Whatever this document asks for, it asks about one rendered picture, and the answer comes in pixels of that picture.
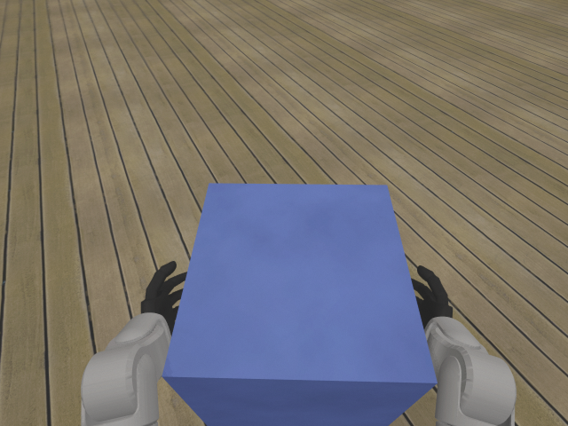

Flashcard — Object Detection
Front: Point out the left robot hand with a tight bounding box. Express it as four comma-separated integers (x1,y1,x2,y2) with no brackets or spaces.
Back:
141,261,187,336

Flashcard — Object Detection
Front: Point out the right robot hand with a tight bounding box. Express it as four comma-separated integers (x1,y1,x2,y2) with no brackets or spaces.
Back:
411,265,453,329

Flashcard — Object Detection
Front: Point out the robot right forearm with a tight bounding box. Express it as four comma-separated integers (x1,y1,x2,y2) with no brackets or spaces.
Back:
424,317,517,426

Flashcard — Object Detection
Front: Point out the carton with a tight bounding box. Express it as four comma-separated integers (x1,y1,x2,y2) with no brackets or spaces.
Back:
162,183,438,426

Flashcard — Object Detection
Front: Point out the robot left forearm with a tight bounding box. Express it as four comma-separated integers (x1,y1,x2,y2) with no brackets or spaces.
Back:
81,312,171,426

